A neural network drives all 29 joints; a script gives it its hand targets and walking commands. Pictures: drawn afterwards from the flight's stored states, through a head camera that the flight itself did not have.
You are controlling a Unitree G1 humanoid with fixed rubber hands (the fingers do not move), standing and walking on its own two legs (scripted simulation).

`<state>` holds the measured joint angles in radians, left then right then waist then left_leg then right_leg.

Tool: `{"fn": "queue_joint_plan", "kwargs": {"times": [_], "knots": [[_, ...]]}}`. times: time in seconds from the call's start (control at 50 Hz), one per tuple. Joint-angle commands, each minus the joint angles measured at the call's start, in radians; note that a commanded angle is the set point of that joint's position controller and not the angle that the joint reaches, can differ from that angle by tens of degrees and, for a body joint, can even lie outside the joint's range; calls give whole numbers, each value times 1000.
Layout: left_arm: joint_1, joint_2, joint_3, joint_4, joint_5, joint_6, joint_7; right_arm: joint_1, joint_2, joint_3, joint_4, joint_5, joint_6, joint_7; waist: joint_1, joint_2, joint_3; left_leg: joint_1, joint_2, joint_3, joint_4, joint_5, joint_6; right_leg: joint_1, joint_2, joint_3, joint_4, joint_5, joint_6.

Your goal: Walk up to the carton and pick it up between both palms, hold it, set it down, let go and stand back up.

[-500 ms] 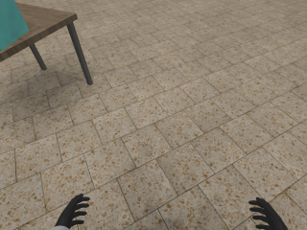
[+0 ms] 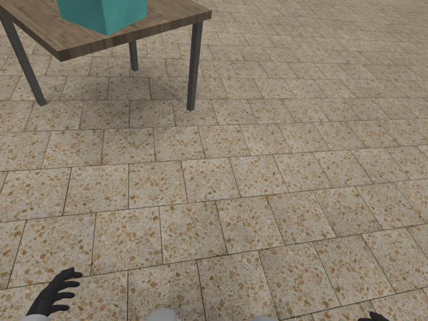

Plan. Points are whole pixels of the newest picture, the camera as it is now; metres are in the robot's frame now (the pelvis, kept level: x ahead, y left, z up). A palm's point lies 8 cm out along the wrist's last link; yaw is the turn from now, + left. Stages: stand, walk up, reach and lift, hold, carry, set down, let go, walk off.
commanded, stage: walk up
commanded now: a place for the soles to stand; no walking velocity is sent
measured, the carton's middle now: out of the picture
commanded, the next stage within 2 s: none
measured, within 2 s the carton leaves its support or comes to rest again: neither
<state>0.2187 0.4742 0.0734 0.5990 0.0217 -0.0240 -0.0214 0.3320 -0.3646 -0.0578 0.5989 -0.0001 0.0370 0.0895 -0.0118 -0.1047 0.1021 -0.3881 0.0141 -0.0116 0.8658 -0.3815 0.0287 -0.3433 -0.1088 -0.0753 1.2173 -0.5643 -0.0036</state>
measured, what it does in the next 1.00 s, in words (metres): walks ahead, turning left: right foot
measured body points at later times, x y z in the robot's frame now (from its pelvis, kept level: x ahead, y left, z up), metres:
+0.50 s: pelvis +0.25 -0.04 +0.00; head +0.26 -0.01 +0.45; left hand +0.31 +0.31 -0.07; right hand +0.38 -0.35 -0.07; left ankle +0.07 +0.09 -0.68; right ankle +0.39 -0.11 -0.70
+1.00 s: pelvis +0.44 +0.01 +0.02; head +0.46 +0.02 +0.46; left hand +0.31 +0.32 -0.07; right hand +0.68 -0.19 -0.08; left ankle +0.50 +0.16 -0.69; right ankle +0.39 -0.11 -0.70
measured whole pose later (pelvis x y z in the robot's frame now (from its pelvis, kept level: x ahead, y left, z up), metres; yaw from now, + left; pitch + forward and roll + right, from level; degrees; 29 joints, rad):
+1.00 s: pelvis +0.44 +0.01 +0.02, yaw +32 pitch -3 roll -1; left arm 0.46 0.45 0.07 0.60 0.02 -0.03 -0.02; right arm 0.36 -0.38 -0.06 0.60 0.00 0.03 0.05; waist 0.01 0.02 0.09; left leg -0.50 0.01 0.05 0.73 -0.17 0.01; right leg 0.01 -0.07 -0.34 0.57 -0.50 -0.01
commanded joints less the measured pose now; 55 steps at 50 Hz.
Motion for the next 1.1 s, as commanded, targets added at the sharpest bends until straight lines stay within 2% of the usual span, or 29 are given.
{"fn": "queue_joint_plan", "kwargs": {"times": [0.0,0.04,0.1,0.18,0.3,0.36,0.38,0.4,0.42,0.44,0.46,0.48,0.5,0.52,0.56,0.6,0.62,0.68,0.76,0.88,0.92,0.94,0.96,0.98,1.0,1.02,1.04,1.06,1.08], "knots": [[15,181,63,-125,4,-43,-5,46,-359,-118,-69,-1,-74,-85,-32,336,-58,219,156,-580,-609,38,92,-312,-4,132,-5,186,-23],[-2,164,60,-121,5,-25,-11,60,-328,-102,-75,-4,-83,-88,-28,311,-80,214,144,-523,-593,61,90,-281,3,126,-69,247,-11],[-56,146,56,-131,11,-11,-28,94,-295,-94,-84,-8,-85,-91,-45,211,-25,213,116,-476,-627,-20,86,-336,35,94,-136,313,2],[-131,128,51,-158,7,0,-33,157,-307,-94,-85,-6,-85,-98,-74,231,53,236,100,-496,-649,36,61,-393,61,80,-237,363,8],[-215,101,51,-194,12,-8,-34,205,-296,-88,-75,-10,-73,-112,-120,263,6,405,102,-500,-536,365,99,-391,89,70,-414,327,-1],[-164,85,51,-176,14,-19,-24,145,-285,-76,-81,-10,-65,-117,-87,287,-45,370,72,-459,-443,485,85,-193,121,68,-577,358,-8],[-111,80,54,-153,15,-24,-16,112,-280,-72,-86,-10,-62,-119,-56,290,-72,318,62,-447,-392,504,71,-62,130,74,-636,362,-16],[-4,92,64,-120,14,-31,-6,70,-281,-71,-89,-7,-64,-119,14,263,-136,230,40,-406,-273,543,57,154,130,66,-681,400,-29],[151,141,83,-82,18,-40,5,43,-260,-67,-86,4,-69,-117,110,179,-228,100,11,-343,-51,515,41,430,73,97,-709,454,-64],[293,223,106,-50,24,-43,22,102,-191,-47,-78,6,-76,-112,162,12,-341,-68,-53,-259,227,294,6,658,-109,304,-747,205,-104],[356,283,129,-56,25,-36,42,162,-130,-25,-91,3,-88,-114,146,-135,-424,-250,-94,-186,416,-212,-27,810,-406,665,-806,83,-166],[297,293,125,-85,18,-25,49,157,-207,-42,-88,-18,-83,-125,106,-8,-283,-308,-65,-158,471,-157,-23,667,-455,781,-929,18,-187],[238,246,125,-95,36,-26,44,118,-263,-68,-83,-20,-65,-123,86,43,-183,-306,-14,-147,520,-93,-2,552,-444,777,-995,-117,-213],[197,201,118,-110,43,-33,40,101,-278,-79,-80,-31,-61,-114,62,76,-80,-294,30,-123,487,-33,-1,439,-378,626,-972,-67,-173],[168,140,86,-105,23,-45,30,116,-242,-83,-49,-37,-61,-92,27,67,-17,-222,58,-113,409,18,-15,292,-247,315,-934,205,-104],[165,127,67,-108,11,-53,21,139,-201,-73,-18,-26,-53,-77,5,5,-31,-164,31,-78,387,71,-18,198,-187,153,-911,424,-73],[166,121,67,-114,8,-55,17,128,-192,-72,-18,-26,-41,-72,5,-23,-29,-163,26,-63,370,94,-21,170,-176,107,-921,423,-78],[152,126,74,-145,6,-55,13,80,-191,-69,-30,-20,-20,-57,-1,-53,18,-223,28,-48,264,212,-32,142,-160,7,-974,306,-59],[170,145,77,-170,13,-56,13,-16,-196,-62,-64,-14,-23,-38,36,-74,88,-260,39,-4,46,313,-36,145,-167,-60,-1015,237,-59],[245,184,66,-156,7,-30,23,-107,-177,-49,-96,-42,-32,-29,95,-38,55,-234,22,94,-179,249,-15,313,-210,-136,-925,434,-86],[253,193,67,-150,7,-16,30,-117,-176,-48,-106,-44,-36,-33,100,-36,39,-227,13,100,-220,183,-1,373,-234,-137,-869,507,-98],[239,199,68,-152,8,-11,32,-93,-180,-51,-100,-46,-40,-38,84,-38,20,-186,-3,106,-238,149,12,385,-239,-149,-813,551,-107],[213,195,64,-158,5,-5,30,-23,-187,-56,-80,-52,-51,-48,37,-12,-27,-70,-31,103,-296,154,38,370,-221,-184,-673,641,-112],[219,173,51,-155,1,0,26,84,-208,-69,-38,-62,-63,-65,-21,61,-126,120,-89,72,-341,136,73,316,-162,-211,-431,700,-106],[258,129,33,-148,2,1,18,211,-265,-94,-5,-62,-69,-85,-75,178,-240,389,-35,-104,-322,78,116,114,-104,-180,-180,556,-69],[237,64,21,-171,8,-3,3,260,-338,-112,-11,-48,-69,-109,-95,312,-250,535,173,-485,-373,55,192,-132,16,-119,-35,118,-35],[161,90,34,-204,5,-1,-3,272,-348,-104,-19,-33,-58,-119,-107,264,-200,572,252,-756,-453,95,283,-304,93,9,64,-52,-29],[105,136,41,-239,4,7,-3,270,-345,-102,-43,-25,-59,-130,-118,200,-193,580,323,-848,-516,74,337,-385,53,105,137,-72,-28],[96,157,43,-226,-1,7,-5,211,-334,-95,-57,-19,-62,-137,-86,124,-131,511,312,-746,-524,65,291,-414,16,120,144,-36,-32]]}}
